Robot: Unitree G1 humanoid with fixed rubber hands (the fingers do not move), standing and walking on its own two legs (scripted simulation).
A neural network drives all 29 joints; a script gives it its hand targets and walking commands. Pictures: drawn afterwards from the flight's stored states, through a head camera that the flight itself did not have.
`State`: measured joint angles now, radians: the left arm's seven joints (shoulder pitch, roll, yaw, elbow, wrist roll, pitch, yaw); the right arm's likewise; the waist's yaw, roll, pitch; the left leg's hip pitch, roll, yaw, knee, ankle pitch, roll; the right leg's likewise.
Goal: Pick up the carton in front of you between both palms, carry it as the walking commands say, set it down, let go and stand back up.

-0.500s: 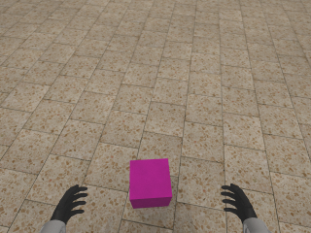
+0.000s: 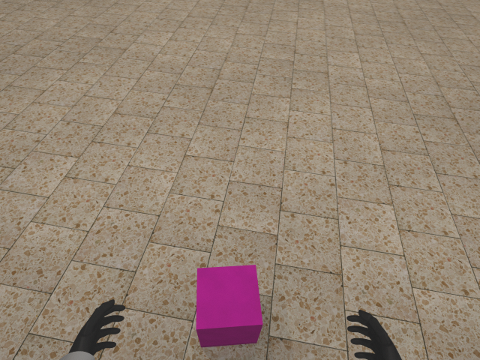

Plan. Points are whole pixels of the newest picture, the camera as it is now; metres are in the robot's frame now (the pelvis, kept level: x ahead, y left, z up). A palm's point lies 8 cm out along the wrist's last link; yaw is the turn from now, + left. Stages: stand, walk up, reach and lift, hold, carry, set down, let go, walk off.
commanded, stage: stand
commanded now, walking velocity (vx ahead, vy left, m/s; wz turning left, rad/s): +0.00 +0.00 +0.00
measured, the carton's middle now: (227, 306) +0.40 +0.02 -0.65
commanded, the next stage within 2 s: none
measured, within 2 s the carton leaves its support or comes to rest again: neither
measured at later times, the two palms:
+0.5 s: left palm out of the picture +0.12 +0.26 -0.12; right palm out of the picture +0.11 -0.25 -0.12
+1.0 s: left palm out of the picture +0.03 +0.25 -0.14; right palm out of the picture +0.01 -0.24 -0.14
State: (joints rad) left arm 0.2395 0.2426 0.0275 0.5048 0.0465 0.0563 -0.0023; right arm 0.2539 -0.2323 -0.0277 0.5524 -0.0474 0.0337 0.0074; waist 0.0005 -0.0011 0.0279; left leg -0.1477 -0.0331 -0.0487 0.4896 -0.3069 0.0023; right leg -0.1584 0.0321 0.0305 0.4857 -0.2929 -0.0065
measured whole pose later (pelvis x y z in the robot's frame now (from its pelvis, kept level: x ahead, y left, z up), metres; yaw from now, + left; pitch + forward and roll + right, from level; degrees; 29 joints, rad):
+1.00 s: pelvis +0.03 +0.01 +0.00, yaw -1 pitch +0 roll +0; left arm 0.38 0.21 -0.03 1.00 0.01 0.00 0.05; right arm 0.38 -0.21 0.03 1.02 -0.01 0.00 -0.04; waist 0.00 -0.01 -0.02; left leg -0.13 -0.03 -0.03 0.50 -0.36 0.03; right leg -0.16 0.03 0.05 0.51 -0.34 -0.01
